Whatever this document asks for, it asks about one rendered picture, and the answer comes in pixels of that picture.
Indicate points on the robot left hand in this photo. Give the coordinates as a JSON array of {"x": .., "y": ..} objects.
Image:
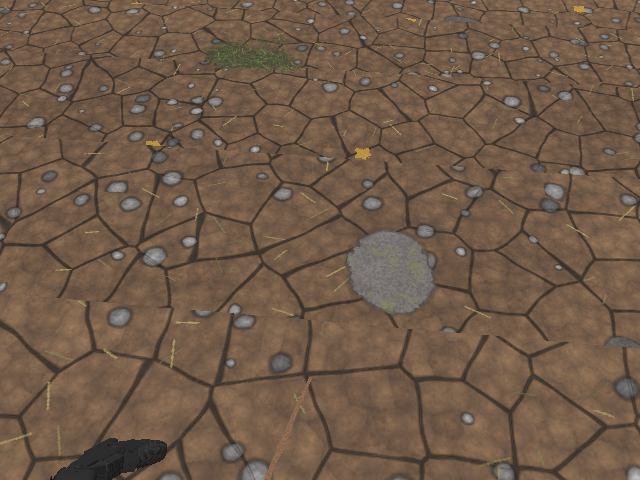
[{"x": 110, "y": 458}]

